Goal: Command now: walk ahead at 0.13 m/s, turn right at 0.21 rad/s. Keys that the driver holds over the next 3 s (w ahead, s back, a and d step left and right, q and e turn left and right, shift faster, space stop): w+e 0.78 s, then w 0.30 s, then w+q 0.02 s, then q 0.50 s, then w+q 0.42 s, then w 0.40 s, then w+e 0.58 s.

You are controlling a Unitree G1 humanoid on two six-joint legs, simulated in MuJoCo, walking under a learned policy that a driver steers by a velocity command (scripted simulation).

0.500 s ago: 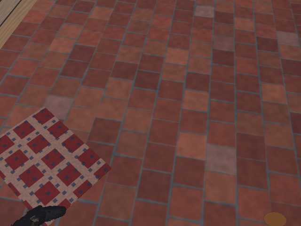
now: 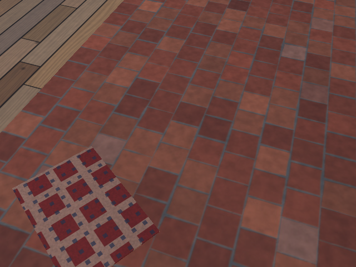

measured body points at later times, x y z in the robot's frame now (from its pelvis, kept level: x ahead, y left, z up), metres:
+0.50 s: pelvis +0.16 -0.08 +0.02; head +0.17 -0.11 +0.47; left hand +0.28 +0.17 -0.09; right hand +0.27 -0.38 -0.08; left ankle +0.29 +0.07 -0.66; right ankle +0.10 -0.14 -0.73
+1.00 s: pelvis +0.43 -0.14 +0.01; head +0.45 -0.15 +0.46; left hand +0.72 +0.00 -0.08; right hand +0.32 -0.40 -0.11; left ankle +0.47 -0.03 -0.73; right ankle +0.42 -0.31 -0.67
